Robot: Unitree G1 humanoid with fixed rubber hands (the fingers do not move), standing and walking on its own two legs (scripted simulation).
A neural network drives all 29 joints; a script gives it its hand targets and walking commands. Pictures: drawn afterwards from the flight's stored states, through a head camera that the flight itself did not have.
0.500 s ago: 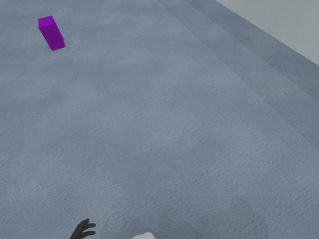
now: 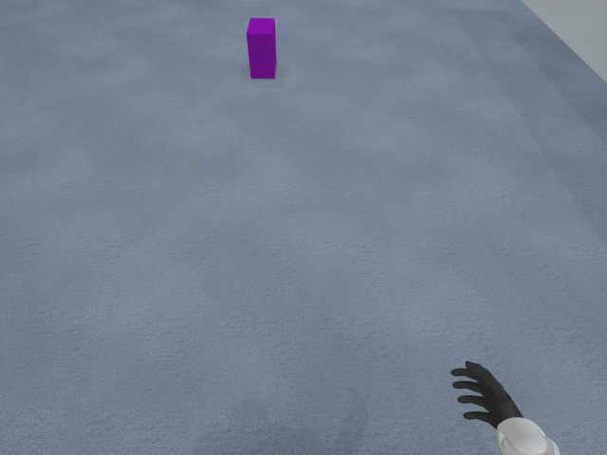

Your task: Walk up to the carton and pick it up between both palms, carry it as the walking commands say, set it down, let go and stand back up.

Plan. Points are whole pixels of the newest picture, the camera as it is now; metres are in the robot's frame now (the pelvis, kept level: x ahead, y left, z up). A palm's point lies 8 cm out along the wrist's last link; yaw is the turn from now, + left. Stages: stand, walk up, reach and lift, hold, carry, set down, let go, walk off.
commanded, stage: walk up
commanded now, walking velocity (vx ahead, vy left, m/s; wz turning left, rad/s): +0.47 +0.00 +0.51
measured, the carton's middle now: (262, 48) +2.48 +0.58 -0.61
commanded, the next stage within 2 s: none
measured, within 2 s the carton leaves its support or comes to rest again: neither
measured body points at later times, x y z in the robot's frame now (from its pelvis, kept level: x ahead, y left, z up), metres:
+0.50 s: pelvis +0.26 +0.03 +0.01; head +0.31 +0.03 +0.45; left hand +0.43 +0.28 -0.09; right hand +0.26 -0.23 -0.14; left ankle +0.06 +0.09 -0.65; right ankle +0.36 -0.07 -0.71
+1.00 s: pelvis +0.47 +0.15 +0.03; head +0.47 +0.18 +0.47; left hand +0.52 +0.42 -0.11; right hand +0.58 -0.11 -0.09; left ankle +0.46 +0.22 -0.71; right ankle +0.47 +0.00 -0.63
